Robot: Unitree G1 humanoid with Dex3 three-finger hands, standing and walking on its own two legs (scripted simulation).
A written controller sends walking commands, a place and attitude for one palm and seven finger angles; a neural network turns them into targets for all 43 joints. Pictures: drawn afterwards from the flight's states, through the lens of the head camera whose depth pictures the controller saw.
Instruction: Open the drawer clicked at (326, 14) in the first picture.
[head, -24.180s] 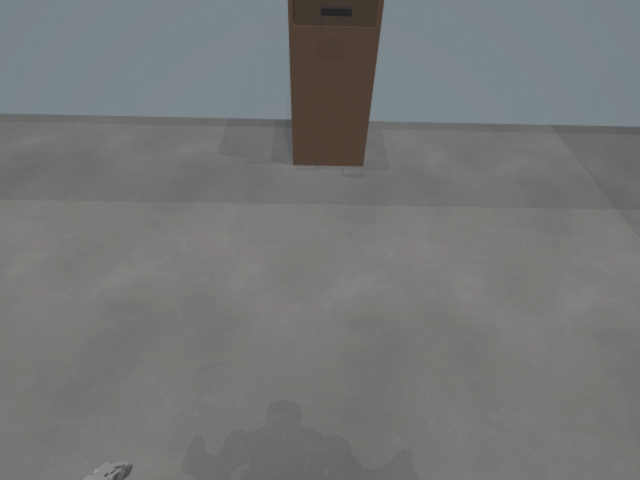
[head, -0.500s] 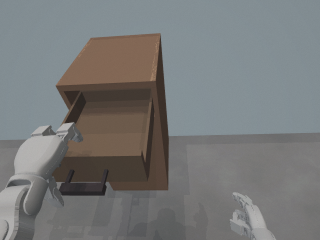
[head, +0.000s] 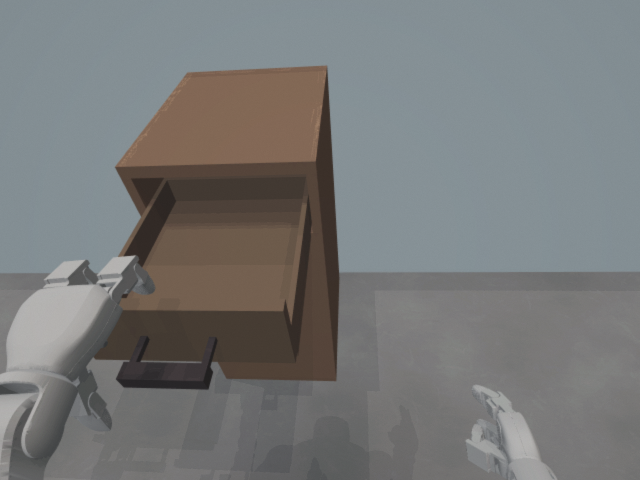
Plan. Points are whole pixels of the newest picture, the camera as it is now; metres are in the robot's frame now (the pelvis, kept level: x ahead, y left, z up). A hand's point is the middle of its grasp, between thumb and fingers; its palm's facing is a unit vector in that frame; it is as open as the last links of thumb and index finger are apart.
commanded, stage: draw the hand back to the body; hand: left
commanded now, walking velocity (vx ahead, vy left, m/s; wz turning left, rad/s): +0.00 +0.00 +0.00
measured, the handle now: (171, 359) +0.25 +0.27 -0.01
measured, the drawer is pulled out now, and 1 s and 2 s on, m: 0.30 0.30 0.30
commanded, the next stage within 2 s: step back with the hand held close in 1.06 s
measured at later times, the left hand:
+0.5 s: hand (130, 306) +0.21 +0.23 +0.18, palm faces +0.38 -0.84 -0.39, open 11.8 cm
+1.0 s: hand (122, 332) +0.19 +0.23 +0.17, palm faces +0.42 -0.83 -0.37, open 7.8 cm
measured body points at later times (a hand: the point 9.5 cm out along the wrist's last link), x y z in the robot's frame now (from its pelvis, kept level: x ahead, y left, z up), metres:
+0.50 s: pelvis +0.02 +0.00 +0.00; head +0.00 -0.02 +0.45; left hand +0.19 +0.27 +0.20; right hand +0.20 -0.22 -0.08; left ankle +0.01 +0.10 -0.74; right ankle +0.01 -0.10 -0.74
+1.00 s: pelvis +0.01 -0.01 +0.00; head -0.02 -0.03 +0.45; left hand +0.16 +0.27 +0.19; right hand +0.21 -0.22 -0.07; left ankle +0.01 +0.10 -0.74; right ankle +0.01 -0.10 -0.74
